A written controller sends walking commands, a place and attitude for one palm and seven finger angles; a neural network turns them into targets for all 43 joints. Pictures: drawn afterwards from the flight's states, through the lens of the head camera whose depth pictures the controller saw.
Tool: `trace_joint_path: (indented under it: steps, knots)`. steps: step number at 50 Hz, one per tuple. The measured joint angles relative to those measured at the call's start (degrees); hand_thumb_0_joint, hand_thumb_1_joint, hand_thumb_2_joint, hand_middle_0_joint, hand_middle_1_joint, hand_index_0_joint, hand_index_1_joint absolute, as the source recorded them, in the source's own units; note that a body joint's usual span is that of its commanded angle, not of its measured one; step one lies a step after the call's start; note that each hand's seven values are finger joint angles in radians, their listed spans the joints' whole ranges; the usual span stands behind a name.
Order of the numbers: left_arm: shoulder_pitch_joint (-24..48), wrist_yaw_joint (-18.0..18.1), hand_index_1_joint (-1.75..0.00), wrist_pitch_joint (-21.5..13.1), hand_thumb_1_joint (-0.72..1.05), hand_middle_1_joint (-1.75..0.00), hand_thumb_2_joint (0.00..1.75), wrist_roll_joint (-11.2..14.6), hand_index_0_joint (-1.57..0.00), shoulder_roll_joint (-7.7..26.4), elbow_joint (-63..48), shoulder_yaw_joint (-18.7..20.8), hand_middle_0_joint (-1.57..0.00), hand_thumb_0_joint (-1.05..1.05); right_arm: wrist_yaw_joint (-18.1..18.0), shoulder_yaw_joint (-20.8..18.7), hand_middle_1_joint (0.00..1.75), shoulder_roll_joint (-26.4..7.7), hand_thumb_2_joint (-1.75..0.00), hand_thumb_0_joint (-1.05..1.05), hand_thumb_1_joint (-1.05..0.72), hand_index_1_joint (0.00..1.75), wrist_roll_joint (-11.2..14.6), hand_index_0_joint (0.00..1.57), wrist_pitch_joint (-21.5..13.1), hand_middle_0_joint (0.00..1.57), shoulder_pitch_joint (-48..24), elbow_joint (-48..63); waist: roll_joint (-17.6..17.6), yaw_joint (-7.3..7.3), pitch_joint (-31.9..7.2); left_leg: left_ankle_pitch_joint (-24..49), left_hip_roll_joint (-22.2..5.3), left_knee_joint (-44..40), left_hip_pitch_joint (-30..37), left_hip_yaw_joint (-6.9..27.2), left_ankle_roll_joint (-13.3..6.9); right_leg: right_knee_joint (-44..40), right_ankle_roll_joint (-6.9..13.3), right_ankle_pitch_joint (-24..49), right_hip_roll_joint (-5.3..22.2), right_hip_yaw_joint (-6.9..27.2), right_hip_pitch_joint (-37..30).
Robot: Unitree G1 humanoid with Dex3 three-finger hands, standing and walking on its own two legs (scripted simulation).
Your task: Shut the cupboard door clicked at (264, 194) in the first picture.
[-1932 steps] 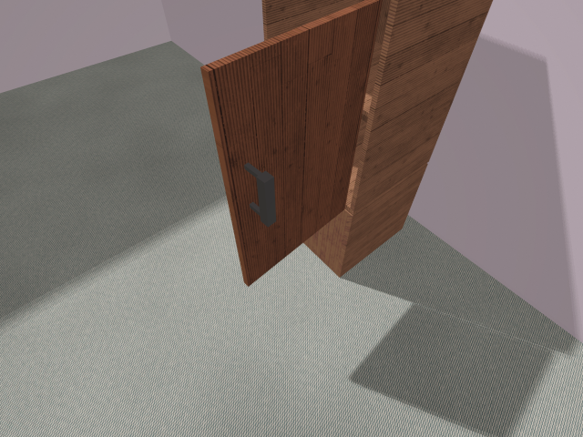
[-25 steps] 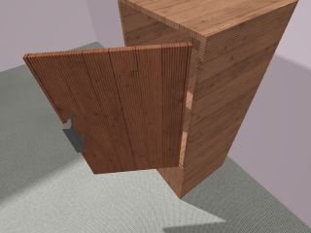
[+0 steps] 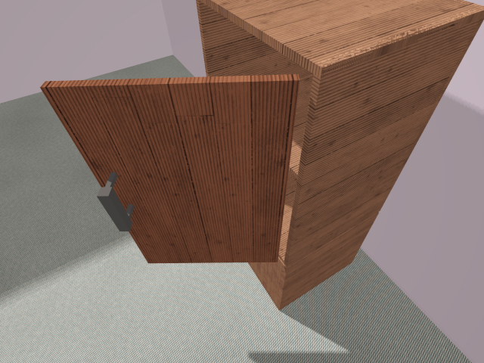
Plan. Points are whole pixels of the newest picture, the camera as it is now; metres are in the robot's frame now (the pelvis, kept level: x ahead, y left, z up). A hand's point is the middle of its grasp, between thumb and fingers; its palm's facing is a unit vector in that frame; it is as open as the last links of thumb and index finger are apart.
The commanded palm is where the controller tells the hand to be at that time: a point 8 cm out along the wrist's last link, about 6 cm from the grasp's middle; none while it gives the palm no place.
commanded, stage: come to a stop and stand still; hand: left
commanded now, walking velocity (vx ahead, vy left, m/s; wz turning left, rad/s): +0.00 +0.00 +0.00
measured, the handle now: (119, 202) +0.41 +0.29 +0.00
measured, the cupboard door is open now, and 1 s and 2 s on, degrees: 59 59 59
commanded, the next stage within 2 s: look again from close up in 0.06 s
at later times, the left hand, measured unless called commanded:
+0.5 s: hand out of the picture -0.01 +0.19 -0.17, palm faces +0.03 -0.98 -0.19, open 7.4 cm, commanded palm none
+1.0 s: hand (114, 333) +0.17 +0.22 -0.03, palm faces +0.21 -0.96 -0.16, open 7.1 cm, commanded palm +0.09 +0.26 -0.06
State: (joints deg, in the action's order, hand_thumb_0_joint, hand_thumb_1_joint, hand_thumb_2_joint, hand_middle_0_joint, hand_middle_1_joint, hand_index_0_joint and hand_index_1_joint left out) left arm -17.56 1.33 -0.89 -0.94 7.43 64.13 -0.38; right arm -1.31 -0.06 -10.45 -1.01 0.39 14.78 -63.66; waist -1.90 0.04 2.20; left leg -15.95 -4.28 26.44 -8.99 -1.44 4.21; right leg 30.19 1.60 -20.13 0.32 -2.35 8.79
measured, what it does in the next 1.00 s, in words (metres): stands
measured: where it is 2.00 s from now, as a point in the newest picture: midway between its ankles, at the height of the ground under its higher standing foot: outside the picture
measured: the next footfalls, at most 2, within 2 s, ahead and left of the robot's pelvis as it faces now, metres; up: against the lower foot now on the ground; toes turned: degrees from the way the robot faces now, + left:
none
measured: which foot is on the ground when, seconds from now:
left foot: down 0.00-1.00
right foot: down 0.00-1.00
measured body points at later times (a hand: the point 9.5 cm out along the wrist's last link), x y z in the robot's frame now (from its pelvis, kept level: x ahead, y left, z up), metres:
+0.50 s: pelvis -0.01 +0.02 +0.00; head +0.00 +0.02 +0.45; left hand -0.01 +0.25 -0.15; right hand -0.02 -0.19 -0.16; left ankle -0.02 +0.17 -0.74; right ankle -0.04 -0.10 -0.74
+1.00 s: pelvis -0.03 +0.04 -0.01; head -0.02 +0.02 +0.44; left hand +0.16 +0.27 -0.02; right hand +0.07 -0.22 -0.13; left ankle -0.02 +0.17 -0.74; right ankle -0.04 -0.10 -0.74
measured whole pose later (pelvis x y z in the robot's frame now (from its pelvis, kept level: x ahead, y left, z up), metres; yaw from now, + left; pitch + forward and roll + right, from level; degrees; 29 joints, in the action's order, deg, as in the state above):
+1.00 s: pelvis -0.03 +0.04 -0.01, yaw +2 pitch +2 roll +1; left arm -21.0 4.9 -9.2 7.2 9.9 12.2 2.5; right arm -3.1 -2.0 -14.6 0.9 -17.7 17.1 -49.4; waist -2.0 2.4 -2.2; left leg -17.8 -1.0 36.6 -20.8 -0.8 0.9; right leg 37.9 -1.6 -21.2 4.0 -3.0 18.6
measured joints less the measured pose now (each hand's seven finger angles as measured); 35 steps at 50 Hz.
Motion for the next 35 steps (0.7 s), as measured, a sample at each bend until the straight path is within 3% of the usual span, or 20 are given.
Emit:
trace_joint_path:
  steps: [35]
  knots:
    - [1.88, 0.16, -0.3, 0.26, 0.91, -0.3, 0.9, -0.09, -0.19, 0.8, 0.17, 0.91, -0.2, 0.01, -0.07, 0.13, 0.3, 3.61, -0.9, 0.0, -0.91, 0.3, -0.05, 0.2, -0.86, 0.2, 1.74, -2.14, 1.98, -0.13, 0.8, 1.83, 2.47, -2.23, 0.15, -0.74, -2.51, -3.58, -2.56, 2.74, 2.4, 0.62, -0.78]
